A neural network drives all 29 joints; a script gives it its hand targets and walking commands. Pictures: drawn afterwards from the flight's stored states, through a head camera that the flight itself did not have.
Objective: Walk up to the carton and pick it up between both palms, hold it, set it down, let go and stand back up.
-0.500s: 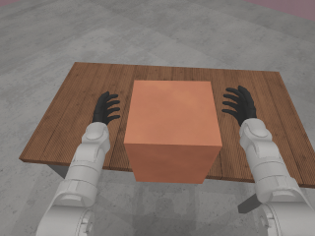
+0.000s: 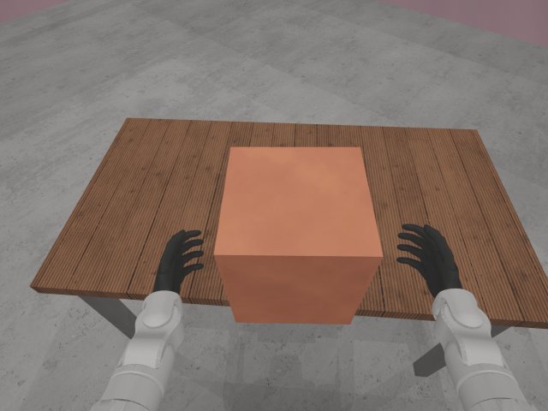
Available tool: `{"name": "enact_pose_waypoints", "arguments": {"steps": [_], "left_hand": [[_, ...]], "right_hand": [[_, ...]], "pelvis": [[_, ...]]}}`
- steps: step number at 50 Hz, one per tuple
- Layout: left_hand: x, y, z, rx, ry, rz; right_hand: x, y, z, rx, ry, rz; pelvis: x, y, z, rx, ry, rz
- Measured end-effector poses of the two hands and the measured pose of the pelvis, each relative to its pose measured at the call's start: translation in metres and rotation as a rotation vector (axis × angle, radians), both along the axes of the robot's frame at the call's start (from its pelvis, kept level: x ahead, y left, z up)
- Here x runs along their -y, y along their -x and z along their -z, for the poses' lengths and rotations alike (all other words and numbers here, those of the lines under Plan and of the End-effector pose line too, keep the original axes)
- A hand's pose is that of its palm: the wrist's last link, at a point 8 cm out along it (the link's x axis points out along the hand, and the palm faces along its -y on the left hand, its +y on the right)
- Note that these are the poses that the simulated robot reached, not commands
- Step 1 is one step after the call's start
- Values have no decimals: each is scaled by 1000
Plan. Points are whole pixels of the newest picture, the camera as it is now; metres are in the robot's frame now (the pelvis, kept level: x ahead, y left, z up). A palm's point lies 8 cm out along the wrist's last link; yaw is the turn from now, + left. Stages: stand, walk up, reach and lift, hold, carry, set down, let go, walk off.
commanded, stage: set down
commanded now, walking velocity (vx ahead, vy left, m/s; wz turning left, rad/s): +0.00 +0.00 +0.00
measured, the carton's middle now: (293, 240) +0.40 -0.01 -0.02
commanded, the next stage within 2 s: let go in 1.76 s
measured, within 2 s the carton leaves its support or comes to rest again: neither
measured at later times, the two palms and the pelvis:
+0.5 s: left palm (168, 316) +0.27 +0.18 -0.02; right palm (446, 322) +0.26 -0.22 -0.01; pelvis +0.00 +0.00 +0.00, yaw +1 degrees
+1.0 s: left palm (160, 349) +0.23 +0.19 -0.05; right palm (450, 367) +0.21 -0.23 -0.05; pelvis +0.01 +0.00 +0.00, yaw +0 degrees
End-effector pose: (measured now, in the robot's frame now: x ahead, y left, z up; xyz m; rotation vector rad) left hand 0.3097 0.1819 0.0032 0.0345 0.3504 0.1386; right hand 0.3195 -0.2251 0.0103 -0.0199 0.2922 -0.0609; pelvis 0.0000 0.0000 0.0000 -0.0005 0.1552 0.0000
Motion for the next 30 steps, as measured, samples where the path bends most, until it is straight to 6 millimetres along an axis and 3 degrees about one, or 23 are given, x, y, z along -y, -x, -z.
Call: {"name": "enact_pose_waypoints", "arguments": {"steps": [15, 30], "left_hand": [[3, 16, 4, 36, 17, 2], [1, 63, 31, -34, -6, -6]], "right_hand": [[5, 24, 1, 3, -3, 21], [-2, 75, 36, -43, -22, 40]], "pelvis": [[3, 3, 2, 90, -7, -11], [4, 0, 2, 161, -13, -15]]}}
